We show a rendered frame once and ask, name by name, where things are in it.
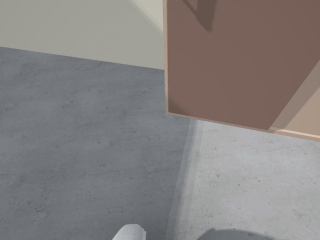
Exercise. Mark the wardrobe door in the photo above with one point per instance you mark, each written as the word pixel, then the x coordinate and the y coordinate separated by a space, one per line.
pixel 302 113
pixel 239 61

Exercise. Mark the robot left thigh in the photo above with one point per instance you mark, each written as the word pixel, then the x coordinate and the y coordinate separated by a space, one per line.
pixel 130 232

